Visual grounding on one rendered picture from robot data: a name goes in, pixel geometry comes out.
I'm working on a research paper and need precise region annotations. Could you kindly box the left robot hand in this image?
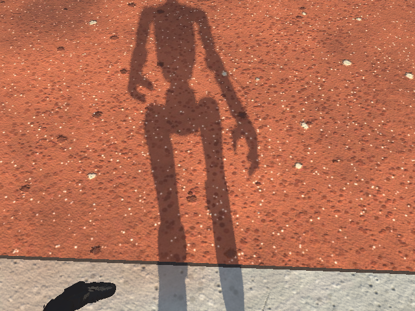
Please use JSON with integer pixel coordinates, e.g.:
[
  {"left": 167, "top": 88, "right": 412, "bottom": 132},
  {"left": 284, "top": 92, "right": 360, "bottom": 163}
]
[{"left": 43, "top": 281, "right": 116, "bottom": 311}]

